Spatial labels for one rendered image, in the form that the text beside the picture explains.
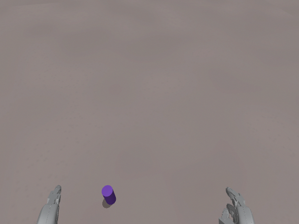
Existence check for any left robot hand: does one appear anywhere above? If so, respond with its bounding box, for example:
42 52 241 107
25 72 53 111
36 185 61 224

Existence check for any right robot hand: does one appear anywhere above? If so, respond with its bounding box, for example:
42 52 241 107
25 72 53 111
219 187 255 224

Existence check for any can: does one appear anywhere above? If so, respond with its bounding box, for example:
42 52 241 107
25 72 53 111
101 185 116 205

